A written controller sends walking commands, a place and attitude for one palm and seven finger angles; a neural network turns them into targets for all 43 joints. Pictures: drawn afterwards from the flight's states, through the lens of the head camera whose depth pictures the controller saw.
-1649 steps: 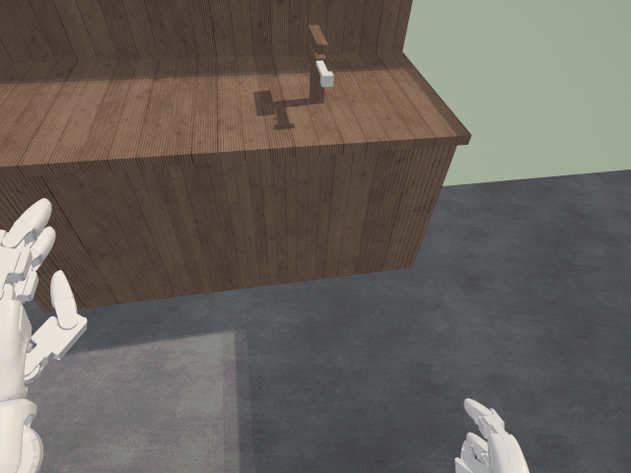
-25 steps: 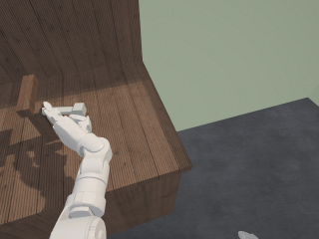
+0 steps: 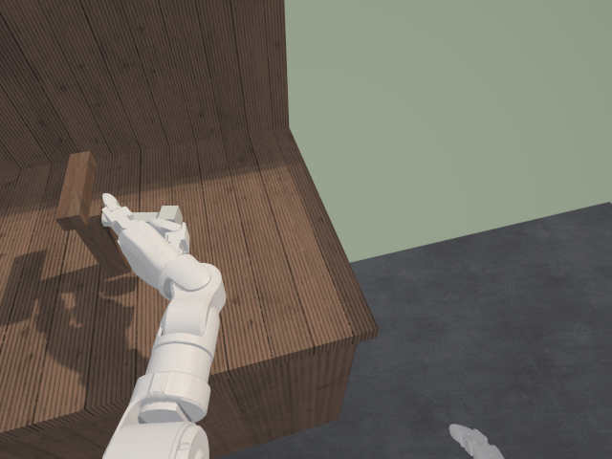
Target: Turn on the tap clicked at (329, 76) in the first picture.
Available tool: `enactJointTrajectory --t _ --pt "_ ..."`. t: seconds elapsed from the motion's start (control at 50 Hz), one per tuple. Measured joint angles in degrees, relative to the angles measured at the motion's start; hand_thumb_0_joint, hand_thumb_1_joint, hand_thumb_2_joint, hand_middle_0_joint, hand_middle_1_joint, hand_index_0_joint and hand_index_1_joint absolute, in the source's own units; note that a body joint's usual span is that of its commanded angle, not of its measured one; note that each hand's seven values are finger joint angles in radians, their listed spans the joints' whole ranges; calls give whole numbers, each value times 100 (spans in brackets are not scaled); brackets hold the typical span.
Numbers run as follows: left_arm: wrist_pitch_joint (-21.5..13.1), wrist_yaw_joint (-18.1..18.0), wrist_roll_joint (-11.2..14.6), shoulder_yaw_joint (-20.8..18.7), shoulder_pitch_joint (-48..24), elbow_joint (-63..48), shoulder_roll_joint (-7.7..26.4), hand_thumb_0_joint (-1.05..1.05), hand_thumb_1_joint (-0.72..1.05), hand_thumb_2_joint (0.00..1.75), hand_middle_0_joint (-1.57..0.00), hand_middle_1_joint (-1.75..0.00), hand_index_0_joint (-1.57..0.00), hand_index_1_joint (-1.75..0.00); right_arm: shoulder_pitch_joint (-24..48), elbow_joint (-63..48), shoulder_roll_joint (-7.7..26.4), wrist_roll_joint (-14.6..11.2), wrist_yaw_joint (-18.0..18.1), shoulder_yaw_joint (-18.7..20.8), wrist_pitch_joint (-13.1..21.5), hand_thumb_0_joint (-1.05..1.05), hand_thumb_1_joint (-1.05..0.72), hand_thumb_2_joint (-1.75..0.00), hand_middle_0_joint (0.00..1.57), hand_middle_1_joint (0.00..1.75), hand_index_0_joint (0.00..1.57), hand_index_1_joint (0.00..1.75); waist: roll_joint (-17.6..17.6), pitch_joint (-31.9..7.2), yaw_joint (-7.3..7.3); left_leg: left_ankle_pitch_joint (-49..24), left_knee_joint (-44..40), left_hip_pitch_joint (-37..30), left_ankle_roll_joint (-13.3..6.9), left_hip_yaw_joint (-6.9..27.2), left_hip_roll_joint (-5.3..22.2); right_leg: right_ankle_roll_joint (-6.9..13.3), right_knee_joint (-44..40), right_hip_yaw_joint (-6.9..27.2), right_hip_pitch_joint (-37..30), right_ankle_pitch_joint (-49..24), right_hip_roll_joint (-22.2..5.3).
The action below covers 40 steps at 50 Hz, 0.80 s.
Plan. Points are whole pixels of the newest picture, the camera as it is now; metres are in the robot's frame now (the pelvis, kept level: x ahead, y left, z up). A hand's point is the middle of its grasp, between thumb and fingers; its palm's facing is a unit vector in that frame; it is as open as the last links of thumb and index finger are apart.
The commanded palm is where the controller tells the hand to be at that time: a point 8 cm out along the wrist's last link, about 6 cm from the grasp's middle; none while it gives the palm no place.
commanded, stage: lift the hand up off the lever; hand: left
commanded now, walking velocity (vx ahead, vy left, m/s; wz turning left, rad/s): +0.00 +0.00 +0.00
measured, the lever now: (170, 218) +0.43 +0.23 +0.07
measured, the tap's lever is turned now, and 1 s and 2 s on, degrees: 75 75 75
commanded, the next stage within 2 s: draw the hand back beside the body in 1.70 s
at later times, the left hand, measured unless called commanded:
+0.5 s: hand (177, 231) +0.37 +0.19 +0.12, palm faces +0.79 -0.61 -0.05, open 7.8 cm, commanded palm +0.31 +0.21 +0.12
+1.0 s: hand (171, 228) +0.36 +0.19 +0.13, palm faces +0.79 -0.61 -0.04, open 7.8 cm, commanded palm +0.30 +0.21 +0.14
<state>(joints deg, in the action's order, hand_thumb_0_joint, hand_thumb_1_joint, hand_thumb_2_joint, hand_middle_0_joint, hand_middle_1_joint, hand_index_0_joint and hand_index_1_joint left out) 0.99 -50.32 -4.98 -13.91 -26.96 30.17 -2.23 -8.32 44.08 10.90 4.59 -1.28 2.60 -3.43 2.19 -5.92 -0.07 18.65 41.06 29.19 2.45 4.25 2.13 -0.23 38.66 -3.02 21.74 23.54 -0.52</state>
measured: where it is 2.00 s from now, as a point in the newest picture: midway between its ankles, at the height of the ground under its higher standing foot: outside the picture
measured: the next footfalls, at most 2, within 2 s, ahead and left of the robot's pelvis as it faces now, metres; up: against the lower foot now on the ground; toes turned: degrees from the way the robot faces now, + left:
none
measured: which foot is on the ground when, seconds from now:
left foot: down 0.00-1.00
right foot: down 0.00-1.00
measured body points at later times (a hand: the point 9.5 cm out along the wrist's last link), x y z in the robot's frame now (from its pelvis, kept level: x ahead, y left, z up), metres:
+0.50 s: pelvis -0.01 +0.00 +0.01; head -0.01 -0.01 +0.46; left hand +0.32 +0.22 +0.12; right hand +0.18 -0.23 -0.10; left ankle +0.02 +0.14 -0.72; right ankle -0.04 -0.12 -0.72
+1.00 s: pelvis -0.01 +0.00 +0.01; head -0.02 -0.01 +0.46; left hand +0.31 +0.22 +0.14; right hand +0.17 -0.23 -0.09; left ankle +0.02 +0.14 -0.72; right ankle -0.04 -0.12 -0.72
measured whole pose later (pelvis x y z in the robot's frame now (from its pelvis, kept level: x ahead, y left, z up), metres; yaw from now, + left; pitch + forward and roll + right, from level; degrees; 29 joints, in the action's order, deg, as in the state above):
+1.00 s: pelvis -0.01 +0.00 +0.01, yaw +0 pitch +1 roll -1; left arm 10.0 -48.5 -2.7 -9.7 -22.4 17.5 -3.3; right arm -4.8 45.7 11.1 2.9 0.5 2.1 -2.1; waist 2.3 -2.5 -2.3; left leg 14.6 33.2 19.4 2.7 3.8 2.3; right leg 0.0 31.4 -2.8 12.4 19.6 -0.4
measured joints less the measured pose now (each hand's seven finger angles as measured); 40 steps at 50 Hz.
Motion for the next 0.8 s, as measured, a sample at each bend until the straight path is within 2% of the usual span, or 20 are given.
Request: enactJointTrajectory --t 0.24,0.38,0.5,0.64,0.8 --pt "302 69 58 122 519 -760 -130 1 90 90 -15 -15 -15 -15 59 -25 -2 -38 37 12 -37 1 -91 -90 20 30 20 30 -5 47 -69 -45 -231 -384 8 -45 21 5 -235 35 -366 -65 12" --pt "452 121 88 233 474 -894 -27 1 90 90 -15 -15 -15 -15 213 20 11 -91 98 -13 16 1 -91 -90 20 30 20 30 -24 137 -122 -144 -361 -542 25 8 16 23 -365 -22 -545 -146 14" --pt "551 150 160 389 427 -912 -121 1 90 90 -15 -15 -15 -15 321 40 12 -121 132 -35 51 1 -91 -90 20 30 20 30 9 171 -166 -241 -481 -621 21 9 -1 19 -447 -28 -608 -219 -3" --pt "686 89 148 298 349 -850 -187 1 90 90 -15 -15 -15 -15 387 65 -64 -110 139 -75 32 1 -91 -90 20 30 20 30 2 189 -161 -305 -583 -715 29 -25 21 27 -516 4 -670 -280 13" --pt "769 119 147 265 382 -1036 -48 1 90 90 -15 -15 -15 -15 304 105 -58 -130 135 -81 18 1 -91 -90 20 30 20 30 12 189 -180 -333 -658 -845 34 -32 38 34 -603 9 -802 -320 29"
